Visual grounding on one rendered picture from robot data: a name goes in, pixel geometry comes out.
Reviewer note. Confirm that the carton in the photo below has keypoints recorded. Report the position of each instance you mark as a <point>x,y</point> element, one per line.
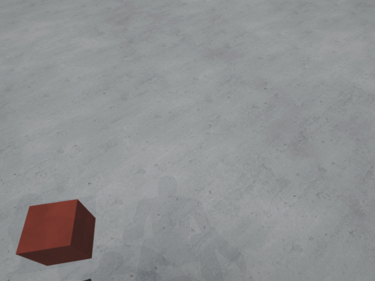
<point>57,233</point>

